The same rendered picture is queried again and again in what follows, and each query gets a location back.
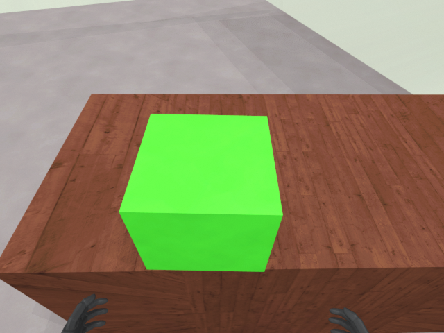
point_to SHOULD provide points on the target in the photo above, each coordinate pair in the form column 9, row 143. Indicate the right robot hand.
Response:
column 353, row 324

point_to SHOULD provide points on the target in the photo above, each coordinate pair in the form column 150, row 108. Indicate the carton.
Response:
column 203, row 194

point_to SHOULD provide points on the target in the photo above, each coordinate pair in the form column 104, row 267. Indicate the left robot hand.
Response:
column 76, row 322

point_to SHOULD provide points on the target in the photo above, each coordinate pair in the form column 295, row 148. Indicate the pedestal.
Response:
column 361, row 183

